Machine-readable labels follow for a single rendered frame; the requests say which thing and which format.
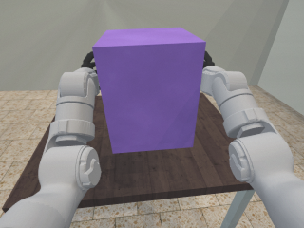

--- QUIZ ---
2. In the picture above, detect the left robot forearm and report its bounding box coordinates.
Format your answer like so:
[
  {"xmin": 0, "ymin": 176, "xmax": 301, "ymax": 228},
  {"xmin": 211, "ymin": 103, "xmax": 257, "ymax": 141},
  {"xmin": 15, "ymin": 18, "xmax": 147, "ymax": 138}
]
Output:
[{"xmin": 38, "ymin": 67, "xmax": 100, "ymax": 184}]

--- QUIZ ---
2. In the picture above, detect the right robot forearm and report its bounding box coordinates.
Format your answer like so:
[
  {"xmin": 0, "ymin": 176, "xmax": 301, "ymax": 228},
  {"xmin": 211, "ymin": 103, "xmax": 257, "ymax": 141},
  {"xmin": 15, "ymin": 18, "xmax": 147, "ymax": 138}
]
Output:
[{"xmin": 200, "ymin": 66, "xmax": 295, "ymax": 169}]

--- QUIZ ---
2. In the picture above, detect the right robot upper arm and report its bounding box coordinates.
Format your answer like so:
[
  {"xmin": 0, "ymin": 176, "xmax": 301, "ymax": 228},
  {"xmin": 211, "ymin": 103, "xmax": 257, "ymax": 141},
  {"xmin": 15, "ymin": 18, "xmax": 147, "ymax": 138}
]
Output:
[{"xmin": 228, "ymin": 131, "xmax": 304, "ymax": 228}]

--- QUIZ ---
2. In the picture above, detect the robot left hand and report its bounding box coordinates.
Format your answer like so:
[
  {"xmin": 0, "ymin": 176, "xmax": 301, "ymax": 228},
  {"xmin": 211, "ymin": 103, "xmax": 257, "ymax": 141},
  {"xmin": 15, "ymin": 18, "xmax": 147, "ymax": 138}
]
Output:
[{"xmin": 81, "ymin": 51, "xmax": 101, "ymax": 90}]

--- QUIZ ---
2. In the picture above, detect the left robot upper arm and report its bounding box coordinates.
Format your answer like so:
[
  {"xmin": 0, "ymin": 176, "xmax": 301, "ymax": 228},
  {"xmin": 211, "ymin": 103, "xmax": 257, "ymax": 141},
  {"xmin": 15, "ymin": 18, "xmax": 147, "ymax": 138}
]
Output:
[{"xmin": 0, "ymin": 145, "xmax": 102, "ymax": 228}]

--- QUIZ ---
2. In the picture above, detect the carton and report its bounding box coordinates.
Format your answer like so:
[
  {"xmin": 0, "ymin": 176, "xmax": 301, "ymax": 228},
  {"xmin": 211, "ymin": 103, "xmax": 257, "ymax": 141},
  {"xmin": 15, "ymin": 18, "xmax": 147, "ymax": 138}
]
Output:
[{"xmin": 92, "ymin": 27, "xmax": 206, "ymax": 154}]

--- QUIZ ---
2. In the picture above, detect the table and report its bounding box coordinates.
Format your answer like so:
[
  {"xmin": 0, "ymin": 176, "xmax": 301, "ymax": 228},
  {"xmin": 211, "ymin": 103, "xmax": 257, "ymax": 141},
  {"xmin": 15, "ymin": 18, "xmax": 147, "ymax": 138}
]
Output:
[{"xmin": 2, "ymin": 92, "xmax": 255, "ymax": 228}]

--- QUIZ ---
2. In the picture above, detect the robot right hand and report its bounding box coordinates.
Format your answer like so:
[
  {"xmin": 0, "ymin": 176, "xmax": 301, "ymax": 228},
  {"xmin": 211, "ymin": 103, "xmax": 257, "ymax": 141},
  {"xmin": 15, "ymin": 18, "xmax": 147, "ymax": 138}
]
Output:
[{"xmin": 202, "ymin": 51, "xmax": 215, "ymax": 69}]

